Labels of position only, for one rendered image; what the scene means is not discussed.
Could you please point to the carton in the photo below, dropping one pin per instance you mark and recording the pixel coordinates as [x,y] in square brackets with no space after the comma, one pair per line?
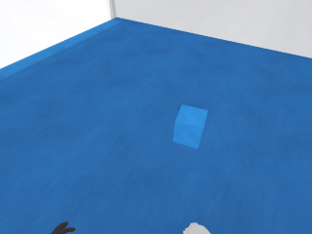
[189,125]

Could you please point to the robot right thigh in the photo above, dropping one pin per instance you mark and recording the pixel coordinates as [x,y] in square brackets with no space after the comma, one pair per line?
[196,229]

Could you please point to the left robot hand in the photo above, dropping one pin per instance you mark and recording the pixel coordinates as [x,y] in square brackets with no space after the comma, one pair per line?
[60,229]

